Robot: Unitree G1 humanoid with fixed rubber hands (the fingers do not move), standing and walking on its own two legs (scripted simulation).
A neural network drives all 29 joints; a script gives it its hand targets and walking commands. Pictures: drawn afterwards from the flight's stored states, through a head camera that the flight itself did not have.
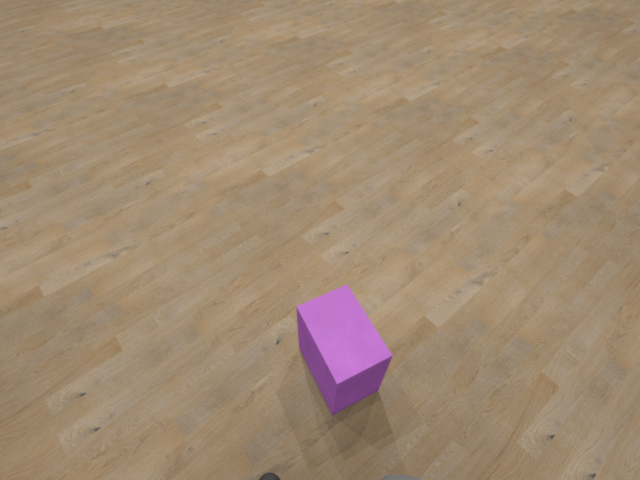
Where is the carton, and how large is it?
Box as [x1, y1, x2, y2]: [296, 285, 392, 414]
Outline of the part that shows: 347,285 344,285 296,306 299,347 332,414 376,391 379,387 392,355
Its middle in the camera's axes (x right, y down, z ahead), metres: +0.06 +0.34 +1.15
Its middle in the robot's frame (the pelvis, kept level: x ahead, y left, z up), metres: +0.53 -0.06 -0.64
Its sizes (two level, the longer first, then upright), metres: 0.238 0.162 0.282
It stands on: the floor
